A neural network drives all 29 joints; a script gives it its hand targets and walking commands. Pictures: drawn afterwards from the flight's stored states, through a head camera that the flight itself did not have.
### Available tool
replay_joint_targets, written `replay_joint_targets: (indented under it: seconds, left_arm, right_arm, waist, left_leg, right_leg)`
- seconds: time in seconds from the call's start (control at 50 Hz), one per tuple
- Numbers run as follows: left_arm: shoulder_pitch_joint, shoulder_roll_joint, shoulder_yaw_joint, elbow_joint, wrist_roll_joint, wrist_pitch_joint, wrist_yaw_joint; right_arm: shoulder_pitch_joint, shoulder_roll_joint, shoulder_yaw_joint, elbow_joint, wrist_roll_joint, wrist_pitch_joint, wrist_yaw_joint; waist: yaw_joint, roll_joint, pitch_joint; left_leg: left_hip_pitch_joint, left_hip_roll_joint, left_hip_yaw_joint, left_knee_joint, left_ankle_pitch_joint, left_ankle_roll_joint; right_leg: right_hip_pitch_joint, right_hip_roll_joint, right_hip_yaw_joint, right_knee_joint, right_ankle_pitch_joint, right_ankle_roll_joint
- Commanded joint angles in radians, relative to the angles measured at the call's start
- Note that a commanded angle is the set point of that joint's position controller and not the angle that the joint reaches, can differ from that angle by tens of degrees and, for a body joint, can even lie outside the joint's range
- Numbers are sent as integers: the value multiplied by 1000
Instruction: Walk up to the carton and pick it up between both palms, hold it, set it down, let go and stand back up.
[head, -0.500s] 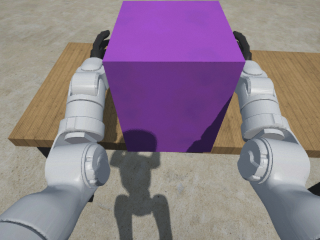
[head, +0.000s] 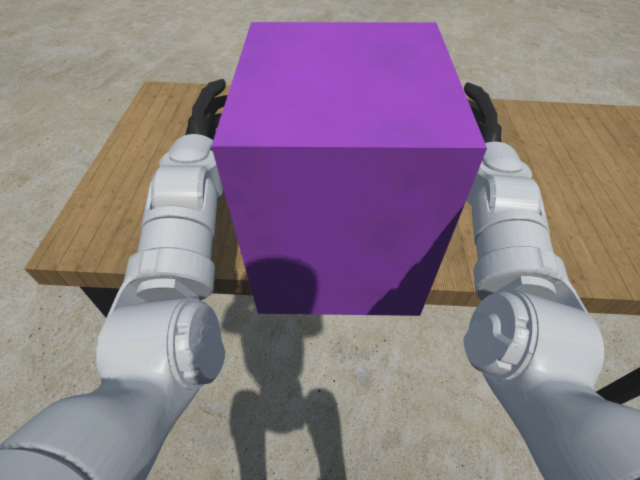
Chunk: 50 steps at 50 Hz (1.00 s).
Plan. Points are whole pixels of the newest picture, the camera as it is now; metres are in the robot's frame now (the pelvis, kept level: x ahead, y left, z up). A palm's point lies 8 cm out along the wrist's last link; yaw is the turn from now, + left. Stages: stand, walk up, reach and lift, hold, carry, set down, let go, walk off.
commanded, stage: set down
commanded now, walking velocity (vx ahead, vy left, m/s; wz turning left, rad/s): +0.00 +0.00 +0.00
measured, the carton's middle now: (340, 178) +0.47 -0.03 +0.12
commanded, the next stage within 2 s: none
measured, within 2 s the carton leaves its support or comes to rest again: neither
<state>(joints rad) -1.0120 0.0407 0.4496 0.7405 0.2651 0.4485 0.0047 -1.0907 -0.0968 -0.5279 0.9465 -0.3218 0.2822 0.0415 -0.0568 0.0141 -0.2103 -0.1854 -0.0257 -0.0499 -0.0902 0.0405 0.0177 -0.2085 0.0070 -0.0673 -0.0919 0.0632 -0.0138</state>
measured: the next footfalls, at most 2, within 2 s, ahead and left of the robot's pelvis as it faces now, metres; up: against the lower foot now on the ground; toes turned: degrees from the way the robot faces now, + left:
none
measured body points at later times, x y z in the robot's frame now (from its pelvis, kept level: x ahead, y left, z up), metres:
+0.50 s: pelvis +0.00 +0.00 +0.00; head +0.03 -0.01 +0.45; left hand +0.47 +0.13 +0.18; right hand +0.45 -0.21 +0.18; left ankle -0.03 +0.11 -0.75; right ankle -0.01 -0.11 -0.75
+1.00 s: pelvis +0.00 +0.00 +0.00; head +0.03 -0.01 +0.45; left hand +0.47 +0.13 +0.18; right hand +0.46 -0.21 +0.18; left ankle -0.03 +0.11 -0.75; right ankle -0.01 -0.11 -0.75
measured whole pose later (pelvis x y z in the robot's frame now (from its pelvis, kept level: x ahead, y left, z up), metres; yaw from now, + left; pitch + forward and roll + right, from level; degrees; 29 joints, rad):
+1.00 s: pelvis +0.00 +0.00 +0.00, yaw -1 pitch +13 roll +0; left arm -1.01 0.03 0.50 0.79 0.30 0.32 -0.02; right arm -1.07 -0.08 -0.56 0.91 -0.41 0.25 0.10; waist -0.04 0.02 -0.18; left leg -0.17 -0.02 -0.03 -0.09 0.04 0.01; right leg -0.20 0.02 -0.05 -0.09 0.06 -0.01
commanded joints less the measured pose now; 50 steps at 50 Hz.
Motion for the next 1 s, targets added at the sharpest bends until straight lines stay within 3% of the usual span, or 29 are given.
replay_joint_targets:
  seconds: [0.0, 0.18, 0.4, 0.62, 0.82, 0.92, 0.98]
  left_arm:
    - [-598, -378, -214, -119, -48, -79, -95]
    - [-530, -370, -171, -83, -20, -108, -108]
    - [-481, -351, -125, -26, 24, -145, -118]
    - [-458, -348, -122, 4, 42, -156, -128]
    - [-438, -327, -122, 12, 24, -142, -129]
    - [-428, -238, -107, 37, 3, -136, -115]
    - [-432, -42, -81, 73, -33, -145, -71]
  right_arm:
    - [-557, 433, 160, -61, 26, -30, 138]
    - [-506, 445, 161, -73, -13, -42, 144]
    - [-445, 445, 136, -74, -62, -54, 147]
    - [-402, 440, 111, -56, -88, -53, 157]
    - [-412, 403, 125, -46, -73, -44, 177]
    - [-412, 315, 126, -33, -56, -44, 166]
    - [-402, 136, 112, -2, -27, -52, 128]
  waist:
    - [-6, 2, -459]
    - [3, -34, -401]
    - [19, -47, -356]
    - [22, -30, -327]
    - [27, -24, -328]
    - [25, -25, -321]
    - [25, -31, -322]
  left_leg:
    - [54, 16, 10, -11, 285, -6]
    - [-40, 11, 13, -70, 249, 21]
    - [-89, 11, 19, -110, 202, 42]
    - [-86, 13, 19, -106, 179, 43]
    - [-43, 9, 19, -95, 177, 25]
    - [-29, 7, 25, -84, 185, 9]
    - [-33, 5, 37, -56, 179, -5]
  right_leg:
    - [397, 7, 25, 7, 275, 25]
    - [493, 7, 29, 24, 339, 42]
    - [510, 5, 33, 22, 299, 60]
    - [446, 8, 30, 8, 219, 63]
    - [432, 15, 29, 20, 264, 68]
    - [441, 14, 39, 38, 314, 72]
    - [418, 12, 51, 62, 298, 72]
